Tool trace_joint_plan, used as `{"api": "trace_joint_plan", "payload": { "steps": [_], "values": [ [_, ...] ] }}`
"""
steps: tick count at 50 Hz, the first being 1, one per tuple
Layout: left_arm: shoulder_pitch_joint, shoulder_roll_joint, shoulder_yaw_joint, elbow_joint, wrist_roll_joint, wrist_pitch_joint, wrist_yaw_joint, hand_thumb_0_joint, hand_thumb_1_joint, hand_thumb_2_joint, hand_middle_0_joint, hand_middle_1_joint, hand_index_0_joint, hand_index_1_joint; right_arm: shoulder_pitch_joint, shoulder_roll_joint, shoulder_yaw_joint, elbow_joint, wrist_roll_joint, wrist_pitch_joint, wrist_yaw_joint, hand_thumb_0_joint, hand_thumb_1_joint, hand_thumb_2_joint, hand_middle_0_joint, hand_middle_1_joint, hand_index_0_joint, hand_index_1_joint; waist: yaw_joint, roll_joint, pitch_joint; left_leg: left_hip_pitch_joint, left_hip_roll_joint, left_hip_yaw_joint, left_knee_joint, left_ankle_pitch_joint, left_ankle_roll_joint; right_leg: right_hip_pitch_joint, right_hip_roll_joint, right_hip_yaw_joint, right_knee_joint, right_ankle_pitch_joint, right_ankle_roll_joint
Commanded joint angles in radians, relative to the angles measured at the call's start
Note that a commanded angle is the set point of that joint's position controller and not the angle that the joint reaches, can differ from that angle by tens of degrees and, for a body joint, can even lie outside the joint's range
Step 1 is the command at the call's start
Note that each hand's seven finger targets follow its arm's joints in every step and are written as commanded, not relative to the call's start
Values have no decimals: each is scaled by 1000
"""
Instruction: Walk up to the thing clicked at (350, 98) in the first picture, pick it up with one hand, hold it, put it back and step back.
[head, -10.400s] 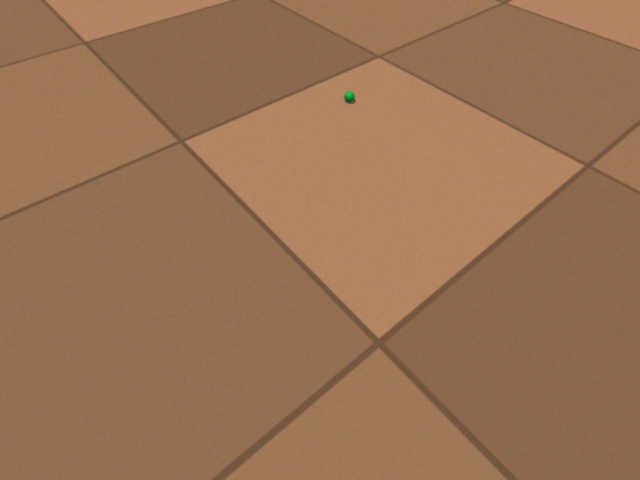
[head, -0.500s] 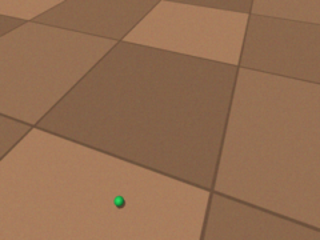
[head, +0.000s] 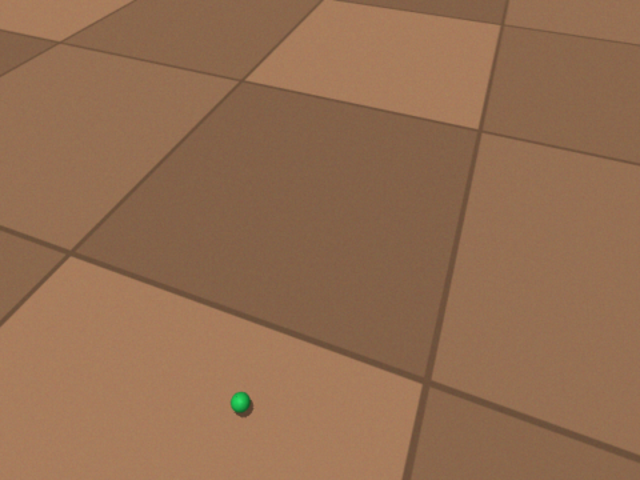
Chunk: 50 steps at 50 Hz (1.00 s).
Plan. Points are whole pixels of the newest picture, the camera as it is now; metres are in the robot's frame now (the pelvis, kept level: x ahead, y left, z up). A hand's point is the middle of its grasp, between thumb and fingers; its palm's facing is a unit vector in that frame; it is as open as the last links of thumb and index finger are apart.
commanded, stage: walk up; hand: left
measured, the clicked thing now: (240, 402) +0.43 +0.27 -0.75
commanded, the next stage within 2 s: stand in 1.68 s
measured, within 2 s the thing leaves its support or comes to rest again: neither
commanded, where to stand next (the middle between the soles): +0.03 +0.06 m, yaw +0 degrees
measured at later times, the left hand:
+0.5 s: hand out of the picture +0.07 +0.31 -0.16, palm faces -0.05 -0.91 -0.41, open 7.3 cm
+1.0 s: hand out of the picture +0.09 +0.31 -0.16, palm faces -0.05 -0.93 -0.37, open 7.3 cm
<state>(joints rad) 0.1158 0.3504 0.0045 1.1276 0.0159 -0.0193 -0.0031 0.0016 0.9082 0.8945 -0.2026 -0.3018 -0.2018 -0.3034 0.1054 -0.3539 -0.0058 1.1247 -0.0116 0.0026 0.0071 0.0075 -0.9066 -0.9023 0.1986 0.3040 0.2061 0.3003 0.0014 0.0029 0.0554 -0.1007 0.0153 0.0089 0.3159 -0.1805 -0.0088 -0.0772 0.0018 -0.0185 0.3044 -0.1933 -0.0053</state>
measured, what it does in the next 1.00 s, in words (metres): shifts its weight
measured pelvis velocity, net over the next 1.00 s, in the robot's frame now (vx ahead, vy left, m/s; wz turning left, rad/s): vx -0.01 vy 0.06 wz -0.02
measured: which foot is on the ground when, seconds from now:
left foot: down 0.00-1.00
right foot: down 0.00-1.00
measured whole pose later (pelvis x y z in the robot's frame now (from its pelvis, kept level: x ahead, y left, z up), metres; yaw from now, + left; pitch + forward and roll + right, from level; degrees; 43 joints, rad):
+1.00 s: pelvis -0.01 +0.06 +0.00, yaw -1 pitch -3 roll +0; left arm 0.11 0.37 0.00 1.08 0.02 -0.02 0.01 0.00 0.91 0.89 -0.20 -0.30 -0.20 -0.30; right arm 0.09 -0.36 -0.05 1.04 -0.01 0.02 0.02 0.01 -0.91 -0.90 0.20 0.30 0.21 0.30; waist 0.00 -0.01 0.08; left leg -0.10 -0.06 0.06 0.35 -0.20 0.07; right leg -0.10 -0.03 -0.01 0.38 -0.23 0.02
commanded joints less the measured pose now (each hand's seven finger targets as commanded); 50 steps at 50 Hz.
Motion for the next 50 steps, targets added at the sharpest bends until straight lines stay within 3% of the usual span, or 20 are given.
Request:
{"api": "trace_joint_plan", "payload": {
  "steps": [1, 7, 10, 13, 17, 20, 22, 23, 24, 26, 27, 28, 29, 31, 32, 34, 35, 39, 43, 50],
  "values": [
    [14, 287, 79, -61, 0, -29, 40, 0, 900, 900, -200, -300, -200, -300, -37, -211, -64, -91, -12, 10, -3, 0, -900, -900, 200, 300, 200, 300, 20, -1, -89, -34, 64, -46, 65, 143, 29, 44, -210, 164, -18, 287, -64],
    [-49, 281, 88, -119, 14, -24, 46, 0, 900, 900, -200, -300, -200, -300, 8, -201, -83, -118, -21, 29, 15, 0, -900, -900, 200, 300, 200, 300, -2, -121, -37, -21, 39, -58, 163, -94, 38, -120, -271, 205, -19, 136, -129],
    [-65, 253, 80, -140, 9, -17, 40, 0, 900, 900, -200, -300, -200, -300, 34, -223, -92, -125, -26, 23, 20, 0, -900, -900, 200, 300, 200, 300, -19, -72, -37, 31, 86, -110, 45, 129, 64, -164, -173, 109, 72, 99, -64],
    [-29, 196, 62, -135, -10, -4, 41, 0, 900, 900, -200, -300, -200, -300, -15, -253, -102, -151, -24, 9, 15, 0, -900, -900, 200, 300, 200, 300, 6, 79, -25, -13, 206, -234, -59, 233, 167, -132, -9, 7, 230, -101, -9],
    [19, 216, 64, -137, -15, 1, 46, 0, 900, 900, -200, -300, -200, -300, -25, -249, -107, -195, -35, 13, 8, 0, -900, -900, 200, 300, 200, 300, -4, 190, -27, 22, 203, -226, -54, 209, 202, -195, -10, 47, 363, -355, -23],
    [61, 204, 58, -133, -16, -10, 51, 0, 900, 900, -200, -300, -200, -300, -49, -223, -101, -213, -25, 15, 5, 0, -900, -900, 200, 300, 200, 300, 22, 159, -66, 74, 189, -174, 24, 369, 186, -157, -34, 20, 230, -228, -19],
    [91, 221, 61, -121, -1, -24, 54, 0, 900, 900, -200, -300, -200, -300, -62, -213, -98, -221, 1, 20, 7, 0, -900, -900, 200, 300, 200, 300, 37, 55, -132, 86, 130, -86, 132, 385, 106, -26, -72, 38, 3, 138, -16],
    [94, 255, 74, -116, 6, -30, 57, 0, 900, 900, -200, -300, -200, -300, -46, -196, -92, -221, 11, 20, 7, 0, -900, -900, 200, 300, 200, 300, 33, -7, -159, 18, 88, -66, 179, 340, 70, 63, -127, 124, 36, 343, -37],
    [93, 273, 81, -123, 8, -31, 60, 0, 900, 900, -200, -300, -200, -300, -34, -191, -88, -229, 14, 20, 7, 0, -900, -900, 200, 300, 200, 300, 31, -37, -164, -47, 57, -64, 182, 262, 48, 117, -193, 193, 55, 429, -74],
    [-2, 324, 83, -155, 9, -26, 57, 0, 900, 900, -200, -300, -200, -300, 5, -177, -92, -211, 7, 31, 7, 0, -900, -900, 200, 300, 200, 300, 5, -125, -100, -56, -4, -59, 211, -176, 20, -16, -335, 302, 31, 303, -195],
    [-38, 314, 78, -177, 15, -24, 55, 0, 900, 900, -200, -300, -200, -300, 21, -185, -97, -198, -5, 35, 5, 0, -900, -900, 200, 300, 200, 300, -8, -157, -55, -38, 4, -80, 249, -262, 28, -93, -351, 320, 36, 273, -216],
    [-42, 287, 72, -184, 16, -24, 52, 0, 900, 900, -200, -300, -200, -300, 19, -193, -99, -194, -9, 32, 8, 0, -900, -900, 200, 300, 200, 300, -12, -159, -38, -37, 11, -95, 240, -286, 39, -119, -340, 296, 35, 267, -205],
    [-58, 274, 70, -190, 15, -26, 48, 0, 900, 900, -200, -300, -200, -300, 24, -196, -95, -189, -4, 25, 9, 0, -900, -900, 200, 300, 200, 300, -19, -162, -35, -23, 19, -98, 185, -228, 43, -122, -308, 247, 43, 276, -176],
    [-61, 237, 62, -186, 3, -29, 43, 0, 900, 900, -200, -300, -200, -300, 32, -210, -99, -174, -6, 7, 12, 0, -900, -900, 200, 300, 200, 300, -28, -96, -56, 84, 82, -130, 27, 193, 58, -162, -185, 130, 88, 223, -60],
    [-45, 219, 59, -175, -6, -26, 40, 0, 900, 900, -200, -300, -200, -300, 9, -226, -102, -175, -9, -2, 10, 0, -900, -900, 200, 300, 200, 300, -11, -56, -74, 91, 124, -170, 1, 277, 81, -144, -119, 82, 136, 179, -21],
    [-11, 204, 52, -161, -10, -15, 35, 0, 900, 900, -200, -300, -200, -300, -28, -237, -96, -186, -4, -9, 9, 0, -900, -900, 200, 300, 200, 300, 9, -15, -89, 39, 175, -191, -7, 192, 154, -97, -66, 40, 165, 2, -7],
    [-9, 203, 49, -154, -7, -15, 34, 0, 900, 900, -200, -300, -200, -300, -46, -227, -89, -185, -5, -9, 11, 0, -900, -900, 200, 300, 200, 300, 15, -1, -63, 1, 182, -187, -18, 185, 149, -59, -70, 38, 140, -13, -12],
    [-15, 232, 50, -136, -6, -19, 35, 0, 900, 900, -200, -300, -200, -300, -43, -216, -86, -169, -8, -5, 2, 0, -900, -900, 200, 300, 200, 300, 6, 64, -68, 29, 118, -117, -17, 289, 42, -41, -117, 77, 80, 154, -29],
    [-22, 229, 44, -121, -3, -16, 37, 0, 900, 900, -200, -300, -200, -300, -41, -216, -89, -157, -6, -3, 0, 0, -900, -900, 200, 300, 200, 300, 1, 61, -97, 76, 120, -108, -16, 300, 47, -32, -118, 64, 60, 157, -30],
    [-23, 234, 41, -100, 2, -16, 35, 0, 900, 900, -200, -300, -200, -300, -72, -216, -87, -156, -6, -4, 3, 0, -900, -900, 200, 300, 200, 300, 5, 33, -69, 23, 121, -113, -57, 127, 63, -22, -115, 63, 48, 104, -21]
  ]
}}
